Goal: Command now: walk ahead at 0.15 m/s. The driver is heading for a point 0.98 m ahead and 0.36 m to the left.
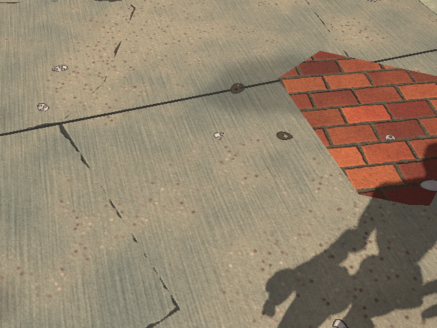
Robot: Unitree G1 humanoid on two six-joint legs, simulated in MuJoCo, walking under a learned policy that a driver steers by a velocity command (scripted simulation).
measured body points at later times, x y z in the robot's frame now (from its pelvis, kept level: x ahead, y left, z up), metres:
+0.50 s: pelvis +0.06 -0.03 -0.01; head +0.09 -0.04 +0.44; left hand +0.17 +0.21 -0.15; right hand +0.08 -0.28 -0.17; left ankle -0.01 +0.08 -0.74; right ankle +0.11 -0.14 -0.74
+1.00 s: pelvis +0.16 -0.06 +0.00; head +0.17 -0.07 +0.45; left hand +0.18 +0.19 -0.15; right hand +0.21 -0.32 -0.15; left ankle +0.10 +0.08 -0.64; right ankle +0.13 -0.14 -0.74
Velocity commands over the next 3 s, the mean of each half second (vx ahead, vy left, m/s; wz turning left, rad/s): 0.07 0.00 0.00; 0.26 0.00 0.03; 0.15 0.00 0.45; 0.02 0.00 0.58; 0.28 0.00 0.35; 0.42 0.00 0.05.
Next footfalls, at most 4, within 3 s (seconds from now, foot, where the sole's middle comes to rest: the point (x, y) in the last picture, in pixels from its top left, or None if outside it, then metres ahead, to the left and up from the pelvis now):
0.18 right None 0.15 -0.14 -0.78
1.30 left None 0.40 0.09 -0.78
1.80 right None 0.45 -0.11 -0.78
2.24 left None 0.28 0.11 -0.78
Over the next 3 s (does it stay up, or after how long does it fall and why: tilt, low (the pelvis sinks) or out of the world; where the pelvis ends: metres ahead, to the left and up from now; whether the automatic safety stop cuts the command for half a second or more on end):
stays up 0.61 0.23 0.00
